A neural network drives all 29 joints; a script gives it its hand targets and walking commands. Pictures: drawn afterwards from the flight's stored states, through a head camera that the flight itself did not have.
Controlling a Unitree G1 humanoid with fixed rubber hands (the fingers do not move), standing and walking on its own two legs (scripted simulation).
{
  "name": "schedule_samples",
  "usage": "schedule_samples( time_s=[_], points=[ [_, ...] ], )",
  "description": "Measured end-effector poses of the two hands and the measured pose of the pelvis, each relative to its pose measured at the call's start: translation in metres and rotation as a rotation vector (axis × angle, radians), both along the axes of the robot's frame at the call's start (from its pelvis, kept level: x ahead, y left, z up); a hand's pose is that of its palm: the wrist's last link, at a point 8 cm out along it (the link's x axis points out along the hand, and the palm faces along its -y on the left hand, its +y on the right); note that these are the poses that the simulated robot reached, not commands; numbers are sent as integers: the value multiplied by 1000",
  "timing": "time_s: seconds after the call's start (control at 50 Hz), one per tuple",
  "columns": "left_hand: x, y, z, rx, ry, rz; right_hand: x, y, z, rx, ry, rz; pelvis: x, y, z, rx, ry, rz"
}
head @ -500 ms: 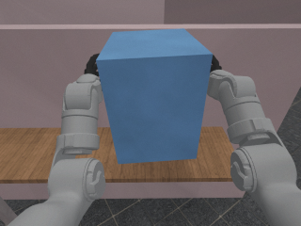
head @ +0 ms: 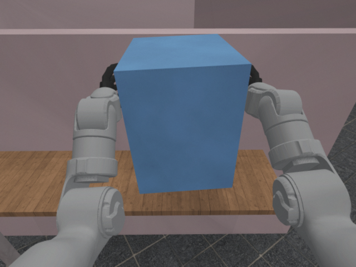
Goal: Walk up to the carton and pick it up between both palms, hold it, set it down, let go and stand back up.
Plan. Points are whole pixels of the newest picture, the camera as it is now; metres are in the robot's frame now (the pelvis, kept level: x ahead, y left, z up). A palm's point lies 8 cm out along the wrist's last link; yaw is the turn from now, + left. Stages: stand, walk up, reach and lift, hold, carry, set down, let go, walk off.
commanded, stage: hold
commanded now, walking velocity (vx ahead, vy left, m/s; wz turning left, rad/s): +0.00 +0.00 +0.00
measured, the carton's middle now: (180, 109) +0.41 +0.01 +0.24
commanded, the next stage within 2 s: none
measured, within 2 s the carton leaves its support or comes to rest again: neither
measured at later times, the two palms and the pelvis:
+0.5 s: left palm (109, 97) +0.38 +0.16 +0.29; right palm (251, 94) +0.38 -0.14 +0.29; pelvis +0.00 +0.00 +0.00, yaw +0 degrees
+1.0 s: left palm (109, 97) +0.38 +0.16 +0.29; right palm (251, 94) +0.38 -0.14 +0.29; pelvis +0.00 +0.00 +0.00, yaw +0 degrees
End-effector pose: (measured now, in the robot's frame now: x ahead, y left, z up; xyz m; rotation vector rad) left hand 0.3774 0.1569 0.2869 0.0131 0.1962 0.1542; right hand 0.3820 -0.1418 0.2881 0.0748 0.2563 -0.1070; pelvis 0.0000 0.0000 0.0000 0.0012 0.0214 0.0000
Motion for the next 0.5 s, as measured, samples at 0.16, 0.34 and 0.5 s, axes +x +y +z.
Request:
schedule_samples(
  time_s=[0.16,0.34,0.5],
  points=[
    [0,0,0,0,0,0,0,0,0,0,0,0,0,0,0,0,0,0],
    [0,0,0,0,0,0,0,0,0,0,0,0,0,0,0,0,0,0],
    [0,0,0,0,0,0,0,0,0,0,1,0,0,0,0,0,0,0]
  ],
)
